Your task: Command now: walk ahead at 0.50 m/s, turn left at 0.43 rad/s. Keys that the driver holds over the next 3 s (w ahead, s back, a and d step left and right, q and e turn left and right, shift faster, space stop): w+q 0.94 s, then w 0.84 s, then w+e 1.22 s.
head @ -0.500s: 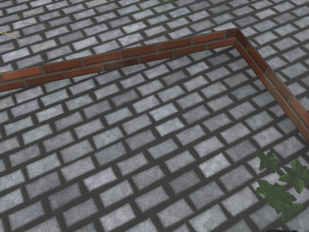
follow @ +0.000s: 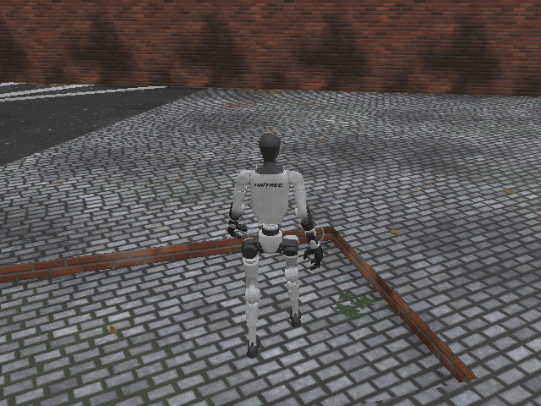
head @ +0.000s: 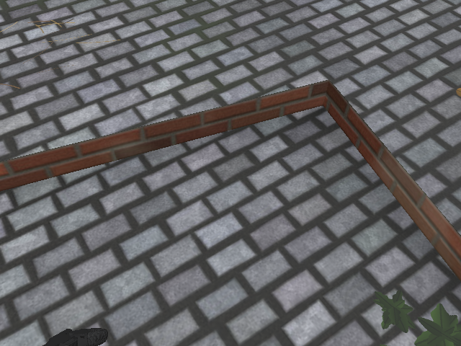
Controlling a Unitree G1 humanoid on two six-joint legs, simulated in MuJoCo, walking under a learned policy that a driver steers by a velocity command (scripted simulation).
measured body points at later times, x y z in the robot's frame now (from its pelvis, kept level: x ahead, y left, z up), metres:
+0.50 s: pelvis +0.25 -0.01 -0.01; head +0.28 +0.00 +0.44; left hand +0.18 +0.26 -0.14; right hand +0.51 -0.20 -0.10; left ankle +0.37 +0.18 -0.70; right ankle +0.18 -0.15 -0.75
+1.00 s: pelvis +0.49 +0.12 +0.00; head +0.51 +0.16 +0.45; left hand +0.55 +0.45 -0.09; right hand +0.69 -0.09 -0.11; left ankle +0.40 +0.16 -0.75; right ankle +0.75 +0.08 -0.70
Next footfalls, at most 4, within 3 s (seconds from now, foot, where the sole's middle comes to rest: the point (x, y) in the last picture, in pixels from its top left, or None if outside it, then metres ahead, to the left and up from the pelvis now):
0.08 right None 0.22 -0.14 -0.78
0.62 left None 0.43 0.18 -0.78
1.12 right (164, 262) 0.76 0.15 -0.78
1.62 left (64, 248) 0.84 0.47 -0.78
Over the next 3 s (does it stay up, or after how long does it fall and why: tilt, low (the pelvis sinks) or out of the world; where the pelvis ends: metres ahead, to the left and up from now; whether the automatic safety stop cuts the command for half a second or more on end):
stays up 1.57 0.68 0.14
